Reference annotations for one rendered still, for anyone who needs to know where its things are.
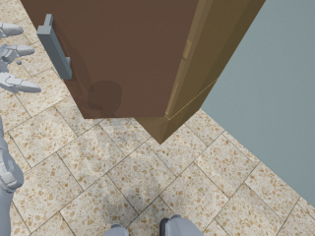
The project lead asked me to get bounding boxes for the handle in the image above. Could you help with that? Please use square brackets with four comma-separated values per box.
[36, 14, 72, 80]

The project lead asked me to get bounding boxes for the robot left shin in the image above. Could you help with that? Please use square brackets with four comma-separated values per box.
[110, 223, 122, 228]

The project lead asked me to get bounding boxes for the robot left upper arm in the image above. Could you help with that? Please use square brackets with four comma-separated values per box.
[0, 149, 25, 236]

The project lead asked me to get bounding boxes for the robot left hand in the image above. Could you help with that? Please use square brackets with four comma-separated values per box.
[0, 23, 41, 94]

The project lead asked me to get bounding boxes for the robot left thigh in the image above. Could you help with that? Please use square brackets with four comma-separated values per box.
[102, 226, 129, 236]

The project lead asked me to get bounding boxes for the cupboard door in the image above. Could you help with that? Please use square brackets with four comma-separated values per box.
[20, 0, 199, 119]

